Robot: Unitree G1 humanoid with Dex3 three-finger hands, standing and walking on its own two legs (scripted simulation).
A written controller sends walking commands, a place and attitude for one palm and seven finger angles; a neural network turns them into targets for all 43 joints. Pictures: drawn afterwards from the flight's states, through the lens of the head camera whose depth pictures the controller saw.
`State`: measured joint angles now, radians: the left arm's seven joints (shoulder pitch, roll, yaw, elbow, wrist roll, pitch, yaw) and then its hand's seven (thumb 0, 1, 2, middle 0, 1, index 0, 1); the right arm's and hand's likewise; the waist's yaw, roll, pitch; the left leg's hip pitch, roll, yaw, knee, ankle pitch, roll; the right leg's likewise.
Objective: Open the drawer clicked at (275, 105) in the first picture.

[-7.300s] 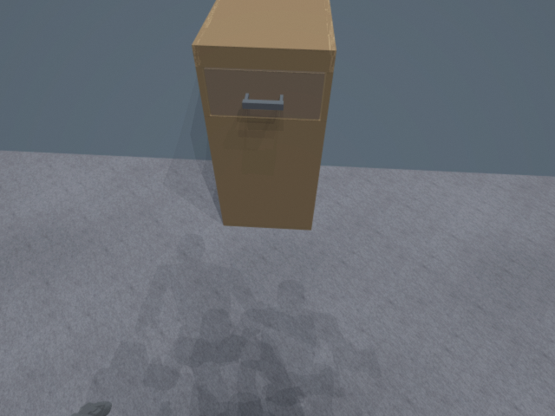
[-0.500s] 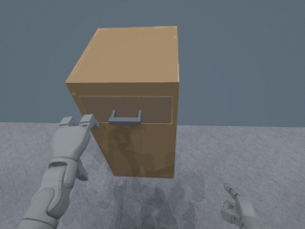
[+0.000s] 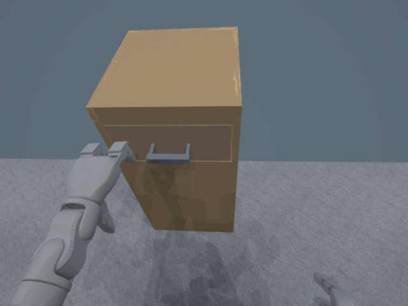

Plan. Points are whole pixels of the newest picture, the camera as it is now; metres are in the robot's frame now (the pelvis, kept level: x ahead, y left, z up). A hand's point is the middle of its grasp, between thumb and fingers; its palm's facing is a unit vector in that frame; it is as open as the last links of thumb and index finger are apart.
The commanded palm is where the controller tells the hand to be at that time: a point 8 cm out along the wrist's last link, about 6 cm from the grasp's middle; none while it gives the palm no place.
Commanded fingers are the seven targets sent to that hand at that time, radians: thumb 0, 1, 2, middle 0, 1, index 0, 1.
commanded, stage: raise the hand with hooked fingers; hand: left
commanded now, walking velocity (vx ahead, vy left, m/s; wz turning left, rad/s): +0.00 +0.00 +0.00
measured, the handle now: (169, 152) +0.52 +0.19 -0.09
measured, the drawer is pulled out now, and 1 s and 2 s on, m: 0.00 0.00 0.00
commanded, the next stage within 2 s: move the hooked fingers above the handle in 0.04 s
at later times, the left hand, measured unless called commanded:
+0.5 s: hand (127, 182) +0.33 +0.21 +0.05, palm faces +0.02 -0.07 -1.00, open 13.8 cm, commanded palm +0.31 +0.21 +0.10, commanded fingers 0.00 -0.50 0.30 -0.30 -1.20 -0.30 -1.20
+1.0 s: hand (149, 169) +0.39 +0.19 +0.01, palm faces -0.03 -0.02 -1.00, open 13.8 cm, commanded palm +0.38 +0.19 +0.07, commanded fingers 0.00 -0.50 0.30 -0.30 -1.20 -0.30 -1.20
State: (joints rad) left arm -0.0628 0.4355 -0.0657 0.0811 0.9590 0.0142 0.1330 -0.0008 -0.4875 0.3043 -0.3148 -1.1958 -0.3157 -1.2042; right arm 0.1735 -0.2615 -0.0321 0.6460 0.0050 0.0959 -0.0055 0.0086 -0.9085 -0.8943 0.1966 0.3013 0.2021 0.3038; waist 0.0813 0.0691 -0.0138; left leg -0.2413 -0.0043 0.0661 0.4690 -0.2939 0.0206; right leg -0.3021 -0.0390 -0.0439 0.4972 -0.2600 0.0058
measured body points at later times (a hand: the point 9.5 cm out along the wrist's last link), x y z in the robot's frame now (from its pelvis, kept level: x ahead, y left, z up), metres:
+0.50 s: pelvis -0.01 -0.01 +0.00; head +0.02 -0.04 +0.44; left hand +0.32 +0.21 +0.10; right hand +0.17 -0.24 -0.12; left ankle -0.03 +0.10 -0.74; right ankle -0.01 -0.12 -0.74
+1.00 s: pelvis -0.01 -0.02 -0.01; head +0.04 -0.04 +0.43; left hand +0.39 +0.19 +0.07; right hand +0.09 -0.28 -0.15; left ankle -0.03 +0.10 -0.74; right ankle -0.01 -0.12 -0.74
